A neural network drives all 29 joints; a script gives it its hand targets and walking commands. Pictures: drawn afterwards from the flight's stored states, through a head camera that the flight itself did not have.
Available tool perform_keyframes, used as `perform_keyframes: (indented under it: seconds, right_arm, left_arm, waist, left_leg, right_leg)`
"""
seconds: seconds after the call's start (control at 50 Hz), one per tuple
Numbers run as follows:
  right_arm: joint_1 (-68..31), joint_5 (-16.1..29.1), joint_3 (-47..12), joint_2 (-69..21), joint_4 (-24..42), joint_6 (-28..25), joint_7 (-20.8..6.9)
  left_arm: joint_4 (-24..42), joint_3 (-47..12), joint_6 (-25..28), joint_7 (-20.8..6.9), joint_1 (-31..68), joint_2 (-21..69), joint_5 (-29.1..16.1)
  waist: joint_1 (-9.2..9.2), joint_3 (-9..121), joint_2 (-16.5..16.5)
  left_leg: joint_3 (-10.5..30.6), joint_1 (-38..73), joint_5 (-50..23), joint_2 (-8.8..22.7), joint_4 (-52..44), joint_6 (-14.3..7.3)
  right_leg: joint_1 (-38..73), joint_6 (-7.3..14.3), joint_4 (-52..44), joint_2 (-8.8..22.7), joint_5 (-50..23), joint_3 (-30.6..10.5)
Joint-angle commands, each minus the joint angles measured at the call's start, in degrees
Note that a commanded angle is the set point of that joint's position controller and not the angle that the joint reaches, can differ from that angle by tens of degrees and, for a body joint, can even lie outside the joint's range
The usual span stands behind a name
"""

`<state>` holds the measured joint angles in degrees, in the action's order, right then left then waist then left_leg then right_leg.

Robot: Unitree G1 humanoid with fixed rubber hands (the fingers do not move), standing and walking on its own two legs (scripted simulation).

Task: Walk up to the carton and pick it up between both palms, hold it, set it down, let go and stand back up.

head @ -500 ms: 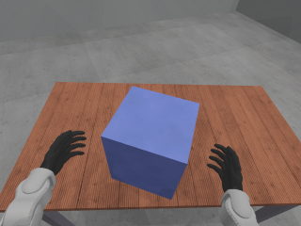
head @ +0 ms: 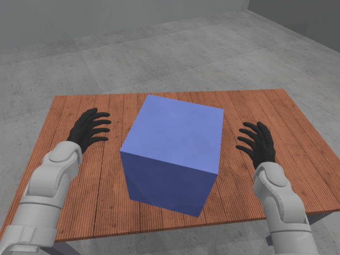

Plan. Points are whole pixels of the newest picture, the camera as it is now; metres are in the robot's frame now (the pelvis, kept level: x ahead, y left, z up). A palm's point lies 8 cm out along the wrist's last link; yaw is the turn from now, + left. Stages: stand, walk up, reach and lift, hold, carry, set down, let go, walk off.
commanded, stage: reach and lift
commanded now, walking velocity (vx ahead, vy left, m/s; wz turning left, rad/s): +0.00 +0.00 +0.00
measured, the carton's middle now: (173, 157) +0.38 -0.05 -0.02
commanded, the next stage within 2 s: none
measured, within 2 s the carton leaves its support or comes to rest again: neither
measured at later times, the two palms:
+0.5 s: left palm (86, 111) +0.41 +0.16 +0.14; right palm (270, 131) +0.33 -0.25 +0.14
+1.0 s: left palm (101, 133) +0.41 +0.14 +0.07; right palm (250, 157) +0.32 -0.23 +0.05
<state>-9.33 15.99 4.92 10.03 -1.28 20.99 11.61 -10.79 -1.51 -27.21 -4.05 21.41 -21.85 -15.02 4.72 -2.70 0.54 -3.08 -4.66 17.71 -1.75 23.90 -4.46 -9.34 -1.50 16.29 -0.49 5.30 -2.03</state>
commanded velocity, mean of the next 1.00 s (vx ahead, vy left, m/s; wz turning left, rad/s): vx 0.00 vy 0.00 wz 0.00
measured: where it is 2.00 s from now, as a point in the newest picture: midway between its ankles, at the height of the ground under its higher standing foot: outside the picture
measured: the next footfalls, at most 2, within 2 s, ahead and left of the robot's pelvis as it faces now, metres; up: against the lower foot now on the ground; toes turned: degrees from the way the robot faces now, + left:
none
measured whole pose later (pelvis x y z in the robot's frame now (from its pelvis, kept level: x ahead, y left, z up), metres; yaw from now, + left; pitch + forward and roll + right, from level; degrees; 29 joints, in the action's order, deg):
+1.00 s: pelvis -0.02 -0.03 +0.00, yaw +3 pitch +5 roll -2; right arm -27.9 9.3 6.8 1.7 -36.7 5.8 13.4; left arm -58.6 -1.5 -6.0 -5.8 44.6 -19.7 -11.1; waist 10.0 1.8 -0.2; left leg 0.2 -16.8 16.8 -1.3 28.4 -2.7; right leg -20.2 -0.5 20.2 -0.5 5.2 1.4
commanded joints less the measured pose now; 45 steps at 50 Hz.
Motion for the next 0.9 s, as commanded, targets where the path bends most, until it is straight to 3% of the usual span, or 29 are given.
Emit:
perform_keyframes:
  seconds: [0.0, 0.02, 0.1, 0.18, 0.26, 0.36, 0.4, 0.54, 0.72, 0.88]
  right_arm:
    - [-20.6, 0.8, 4.7, 10.3, 11.6, -3.4, 0.2]
    - [-22.5, 1.0, 4.3, 10.3, 11.6, -3.2, 0.2]
    - [-27.3, 2.3, 4.0, 11.1, 8.9, -1.8, 0.5]
    - [-31.4, 3.8, 2.9, 10.7, 6.3, -0.6, 0.4]
    - [-35.2, 3.9, 3.1, 11.0, 2.8, -0.2, 0.2]
    - [-38.8, 3.7, 4.2, 11.0, 3.0, -1.0, 0.4]
    - [-40.2, 3.1, 4.4, 10.5, 2.0, -1.4, 0.4]
    - [-44.8, 1.6, 3.3, 8.5, -4.2, -2.4, 2.0]
    - [-45.1, -1.1, 1.2, 2.0, -16.9, -7.3, 2.4]
    - [-47.1, -7.4, 2.6, -1.9, -21.2, -19.3, 1.5]
  left_arm:
    - [13.2, 8.3, -0.6, -0.3, 23.0, -9.8, 1.4]
    - [12.4, 8.8, -1.0, -0.5, 24.6, -10.8, 1.5]
    - [9.1, 7.9, -2.3, -0.9, 29.7, -11.4, 0.7]
    - [6.7, 7.0, -2.2, -0.9, 35.0, -12.7, 0.0]
    - [3.7, 6.6, -1.7, -0.8, 40.3, -13.6, -0.2]
    - [4.1, 6.8, -1.1, -0.5, 45.2, -15.2, 0.5]
    - [3.1, 7.4, -0.5, -0.5, 47.3, -15.5, 1.0]
    - [-9.8, 7.3, 2.4, -1.7, 51.2, -16.1, 1.3]
    - [-28.4, 4.3, 11.1, -3.3, 51.3, -11.3, 3.0]
    - [-34.1, 3.1, 25.2, -1.9, 54.2, -8.6, 3.9]
  waist:
    - [2.58, 25.1, 2.7]
    - [1.89, 25.1, 2.4]
    - [2.94, 21.7, 1.3]
    - [2.91, 22.0, 3.8]
    - [4.16, 25.0, 5.3]
    - [4.85, 33.3, 6.9]
    - [5.39, 35.4, 6.4]
    - [6.05, 34.2, 2.9]
    - [5.9, 28.2, 4.0]
    - [5.53, 34.6, 3.9]
  left_leg:
    - [5.0, 6.6, -44.7, 6.2, -1.8, 7.6]
    - [4.8, 5.8, -43.9, 6.0, -1.6, 7.9]
    - [4.4, 1.2, -38.5, 5.4, -2.5, 7.6]
    - [4.1, -0.6, -34.3, 4.6, -3.1, 7.3]
    - [4.0, -2.0, -31.8, 3.9, -3.0, 7.1]
    - [3.9, -0.4, -33.9, 3.3, -1.8, 6.8]
    - [3.7, -1.8, -33.1, 2.9, -1.7, 6.5]
    - [3.8, -8.8, -24.4, 2.0, -2.7, 4.4]
    - [4.2, -10.9, -18.7, 2.2, -2.9, 3.9]
    - [3.9, -12.3, -18.5, 2.2, -0.3, 4.6]
  right_leg:
    - [13.0, 2.9, 2.9, -2.9, -20.7, 1.7]
    - [14.2, 3.3, 3.0, -2.8, -21.3, 1.5]
    - [16.2, 3.4, 3.0, -2.2, -22.4, 1.2]
    - [16.3, 3.8, 3.3, -1.9, -22.0, 0.8]
    - [16.8, 3.9, 3.7, -1.6, -22.8, 0.9]
    - [18.3, 3.8, 4.5, -1.8, -26.6, 1.2]
    - [19.9, 3.5, 5.1, -1.6, -29.2, 1.3]
    - [23.6, 2.8, 6.5, -0.5, -29.8, 0.7]
    - [18.3, 4.0, 5.7, -0.2, -20.2, 2.1]
    - [13.8, 3.9, 6.7, -0.5, -15.0, 3.4]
